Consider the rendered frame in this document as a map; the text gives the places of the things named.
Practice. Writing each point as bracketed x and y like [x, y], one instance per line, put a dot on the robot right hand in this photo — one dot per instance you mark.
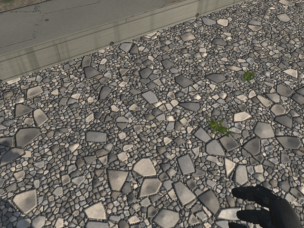
[281, 214]

